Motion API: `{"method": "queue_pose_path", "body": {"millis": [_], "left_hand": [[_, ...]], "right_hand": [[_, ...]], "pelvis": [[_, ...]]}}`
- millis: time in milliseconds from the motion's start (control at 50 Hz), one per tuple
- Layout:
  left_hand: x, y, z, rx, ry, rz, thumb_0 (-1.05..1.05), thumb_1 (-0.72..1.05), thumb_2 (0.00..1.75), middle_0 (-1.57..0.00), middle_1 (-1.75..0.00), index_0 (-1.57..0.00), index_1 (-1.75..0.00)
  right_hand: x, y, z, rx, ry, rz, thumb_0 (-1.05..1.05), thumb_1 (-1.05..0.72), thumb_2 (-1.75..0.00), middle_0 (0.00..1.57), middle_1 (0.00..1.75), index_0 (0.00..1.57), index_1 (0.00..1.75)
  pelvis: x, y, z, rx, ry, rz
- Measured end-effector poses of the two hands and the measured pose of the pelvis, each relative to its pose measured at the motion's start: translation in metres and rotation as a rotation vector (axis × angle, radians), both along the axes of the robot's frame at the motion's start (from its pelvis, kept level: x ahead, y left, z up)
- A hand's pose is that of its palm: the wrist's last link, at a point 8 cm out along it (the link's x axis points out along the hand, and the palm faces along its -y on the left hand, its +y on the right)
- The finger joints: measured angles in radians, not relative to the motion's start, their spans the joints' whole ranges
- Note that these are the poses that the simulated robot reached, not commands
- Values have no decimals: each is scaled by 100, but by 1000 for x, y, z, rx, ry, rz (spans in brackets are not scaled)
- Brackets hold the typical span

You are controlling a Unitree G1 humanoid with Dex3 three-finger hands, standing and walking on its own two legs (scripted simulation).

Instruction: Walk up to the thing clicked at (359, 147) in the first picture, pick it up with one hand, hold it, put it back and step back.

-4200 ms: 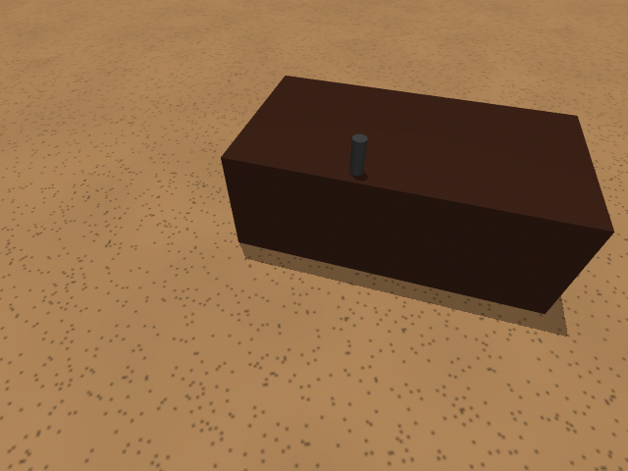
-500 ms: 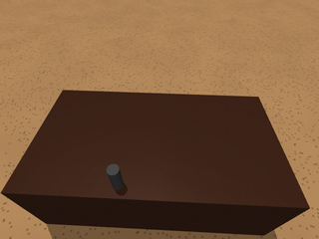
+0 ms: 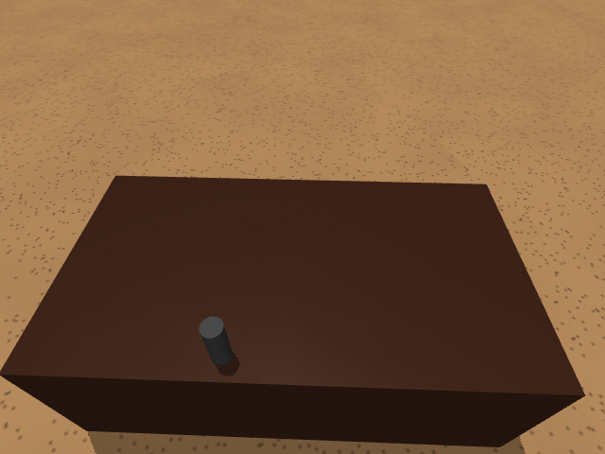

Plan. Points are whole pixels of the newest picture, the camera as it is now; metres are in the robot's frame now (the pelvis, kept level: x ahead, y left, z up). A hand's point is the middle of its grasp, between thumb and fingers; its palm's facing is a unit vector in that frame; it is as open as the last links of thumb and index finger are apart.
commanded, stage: walk up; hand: left
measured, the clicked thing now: (216, 341) +0.41 +0.20 -0.27
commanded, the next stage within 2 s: stand in 0.18 s
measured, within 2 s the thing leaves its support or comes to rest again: neither
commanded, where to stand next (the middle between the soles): +0.04 +0.00 m, yaw +0 degrees
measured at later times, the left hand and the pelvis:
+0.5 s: hand out of the picture +0.09 +0.25 -0.15, palm faces -0.02 -0.94 -0.34, open 7.4 cm; pelvis +0.01 +0.00 +0.00, yaw +0 degrees
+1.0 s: hand out of the picture +0.08 +0.25 -0.16, palm faces -0.03 -0.94 -0.34, open 7.4 cm; pelvis +0.01 -0.01 +0.00, yaw +0 degrees
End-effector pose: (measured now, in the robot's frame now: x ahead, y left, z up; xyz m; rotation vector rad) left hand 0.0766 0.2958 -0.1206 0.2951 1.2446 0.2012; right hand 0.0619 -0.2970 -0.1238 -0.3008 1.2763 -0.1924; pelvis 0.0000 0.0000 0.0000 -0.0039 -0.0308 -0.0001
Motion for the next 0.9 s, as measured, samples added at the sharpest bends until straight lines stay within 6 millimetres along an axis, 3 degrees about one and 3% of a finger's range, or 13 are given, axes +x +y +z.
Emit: {"method": "queue_pose_path", "body": {"millis": [440,900], "left_hand": [[7,0,3,11,-16,-16,0,90,90,-21,-30,-21,-30],[0,-5,2,16,8,-18,0,90,90,-21,-30,-21,-30]], "right_hand": [[25,0,5,-4,-64,24,0,-91,-89,20,30,20,29],[20,-7,3,-5,-34,20,0,-91,-89,20,30,20,29]], "pelvis": [[7,-1,1,2,-4,-2],[11,-7,1,2,-3,-2]]}}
